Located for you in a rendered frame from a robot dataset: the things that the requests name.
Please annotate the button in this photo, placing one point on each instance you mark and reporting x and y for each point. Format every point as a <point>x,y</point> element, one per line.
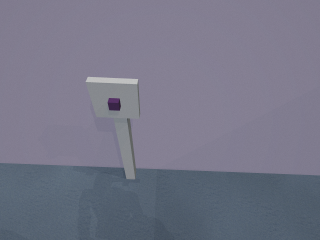
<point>114,104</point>

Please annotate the panel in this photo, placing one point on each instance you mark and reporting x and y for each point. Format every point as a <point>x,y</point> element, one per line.
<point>127,90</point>

